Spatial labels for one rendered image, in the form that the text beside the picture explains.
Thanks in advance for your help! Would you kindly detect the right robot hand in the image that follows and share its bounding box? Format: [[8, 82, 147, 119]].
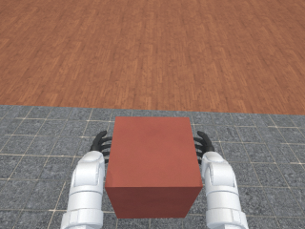
[[193, 131, 214, 165]]

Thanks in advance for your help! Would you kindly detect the carton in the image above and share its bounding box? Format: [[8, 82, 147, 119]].
[[104, 116, 203, 219]]

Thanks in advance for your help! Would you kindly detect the left robot hand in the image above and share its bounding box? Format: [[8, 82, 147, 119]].
[[90, 131, 112, 164]]

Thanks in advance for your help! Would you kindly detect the robot left forearm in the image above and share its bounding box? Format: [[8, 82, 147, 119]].
[[60, 151, 105, 229]]

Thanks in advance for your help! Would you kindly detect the robot right forearm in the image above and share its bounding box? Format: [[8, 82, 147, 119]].
[[201, 151, 249, 229]]

